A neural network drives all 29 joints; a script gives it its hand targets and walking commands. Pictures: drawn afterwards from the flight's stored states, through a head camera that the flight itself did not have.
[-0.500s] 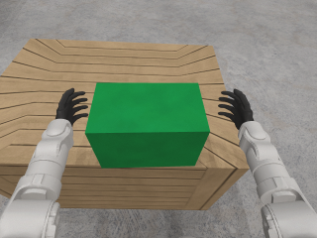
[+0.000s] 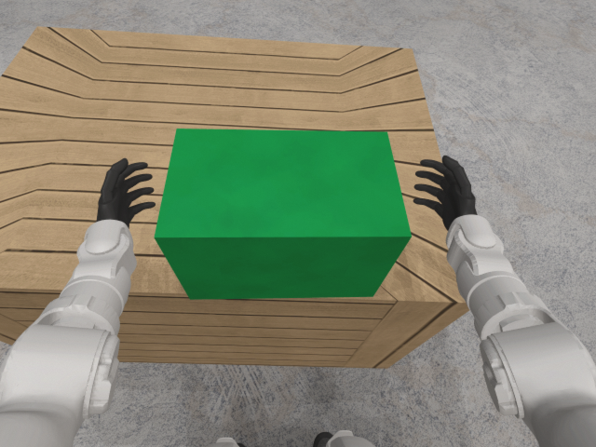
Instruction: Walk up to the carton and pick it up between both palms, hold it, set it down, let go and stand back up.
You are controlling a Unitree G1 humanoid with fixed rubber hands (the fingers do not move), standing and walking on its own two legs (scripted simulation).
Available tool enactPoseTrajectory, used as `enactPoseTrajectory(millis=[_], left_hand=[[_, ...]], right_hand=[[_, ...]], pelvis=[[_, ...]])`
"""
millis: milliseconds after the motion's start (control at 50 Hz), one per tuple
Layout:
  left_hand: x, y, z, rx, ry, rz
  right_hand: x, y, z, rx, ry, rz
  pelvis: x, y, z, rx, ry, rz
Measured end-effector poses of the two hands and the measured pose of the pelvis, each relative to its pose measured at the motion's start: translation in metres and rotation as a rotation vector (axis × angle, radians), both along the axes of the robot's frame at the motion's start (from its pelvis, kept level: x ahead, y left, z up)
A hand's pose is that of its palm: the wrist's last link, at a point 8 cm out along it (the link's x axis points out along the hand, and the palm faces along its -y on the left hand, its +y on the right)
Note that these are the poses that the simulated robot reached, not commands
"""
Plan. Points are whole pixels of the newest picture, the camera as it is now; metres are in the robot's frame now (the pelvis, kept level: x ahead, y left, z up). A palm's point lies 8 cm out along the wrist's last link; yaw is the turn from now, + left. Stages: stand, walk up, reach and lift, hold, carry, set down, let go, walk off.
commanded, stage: reach and lift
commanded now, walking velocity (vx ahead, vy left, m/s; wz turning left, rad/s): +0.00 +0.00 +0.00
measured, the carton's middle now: (283, 220) +0.44 +0.02 -0.03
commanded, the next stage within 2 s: none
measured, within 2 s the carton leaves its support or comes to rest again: neither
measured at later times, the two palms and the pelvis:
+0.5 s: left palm (135, 229) +0.41 +0.25 -0.02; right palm (437, 227) +0.42 -0.22 -0.01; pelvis -0.01 +0.00 -0.02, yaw -1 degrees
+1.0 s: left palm (150, 228) +0.42 +0.23 -0.02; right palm (436, 223) +0.42 -0.21 +0.00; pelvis -0.01 +0.00 -0.02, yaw -1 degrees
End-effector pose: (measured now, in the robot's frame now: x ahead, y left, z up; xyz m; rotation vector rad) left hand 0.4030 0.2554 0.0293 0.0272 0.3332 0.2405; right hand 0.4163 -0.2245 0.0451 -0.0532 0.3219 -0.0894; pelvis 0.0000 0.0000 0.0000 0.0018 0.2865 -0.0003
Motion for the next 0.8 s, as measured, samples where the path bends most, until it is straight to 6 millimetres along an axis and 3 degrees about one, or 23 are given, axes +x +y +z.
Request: enactPoseTrajectory(millis=[240,380,800], left_hand=[[0.0,0.0,-0.052,0.025,0.008,-0.023],[0.012,-0.007,-0.05,0.021,-0.044,-0.052],[0.012,-0.008,-0.045,0.017,-0.054,-0.054]], right_hand=[[0.001,0.004,-0.047,-0.01,-0.002,0.025],[0.006,0.008,-0.054,-0.009,-0.032,0.039],[0.008,0.01,-0.044,-0.009,-0.069,0.043]], pelvis=[[-0.007,0.003,-0.014,-0.01,0.169,-0.004],[-0.007,0.004,-0.017,-0.014,0.206,-0.004],[-0.008,0.003,-0.017,-0.014,0.205,-0.004]])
